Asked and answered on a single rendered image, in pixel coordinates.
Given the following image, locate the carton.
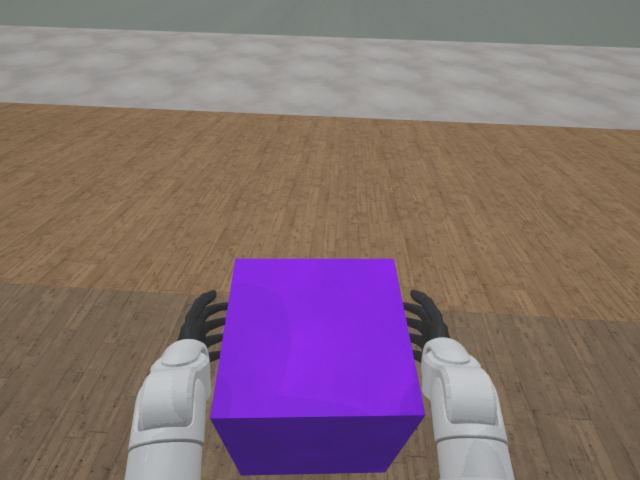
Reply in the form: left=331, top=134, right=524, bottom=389
left=210, top=259, right=425, bottom=476

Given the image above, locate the robot left forearm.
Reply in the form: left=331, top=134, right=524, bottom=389
left=125, top=339, right=211, bottom=480

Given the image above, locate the left robot hand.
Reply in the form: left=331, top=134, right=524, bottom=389
left=177, top=290, right=228, bottom=362

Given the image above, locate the robot right forearm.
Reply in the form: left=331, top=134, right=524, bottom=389
left=421, top=337, right=515, bottom=480

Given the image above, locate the right robot hand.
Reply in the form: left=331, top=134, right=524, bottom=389
left=403, top=290, right=451, bottom=363

